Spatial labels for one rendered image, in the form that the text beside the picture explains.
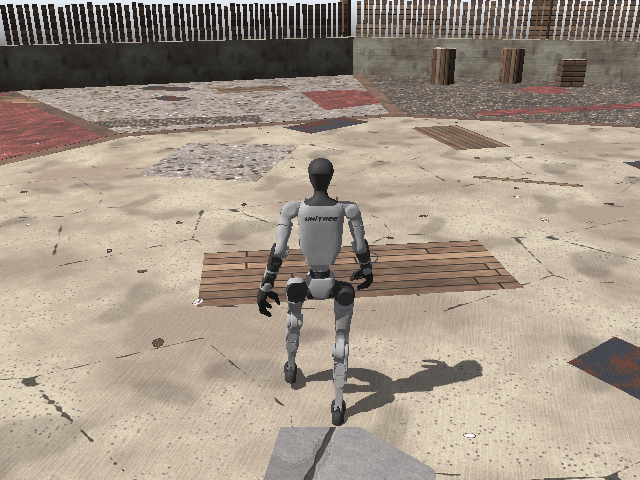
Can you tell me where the robot left forearm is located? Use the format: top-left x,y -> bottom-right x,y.
260,243 -> 283,292

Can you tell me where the robot left shin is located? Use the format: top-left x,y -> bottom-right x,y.
286,313 -> 300,371

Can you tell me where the robot right forearm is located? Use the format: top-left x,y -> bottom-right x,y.
356,239 -> 373,275

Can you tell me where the robot left hand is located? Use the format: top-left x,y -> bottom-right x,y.
257,289 -> 280,317

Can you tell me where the robot right hand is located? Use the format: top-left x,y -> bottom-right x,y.
350,270 -> 373,290

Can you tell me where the robot left upper arm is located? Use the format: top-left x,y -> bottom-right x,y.
273,201 -> 300,259

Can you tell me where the robot right upper arm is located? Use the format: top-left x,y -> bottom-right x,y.
341,201 -> 367,254

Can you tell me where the humanoid robot head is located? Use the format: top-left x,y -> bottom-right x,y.
304,158 -> 338,206

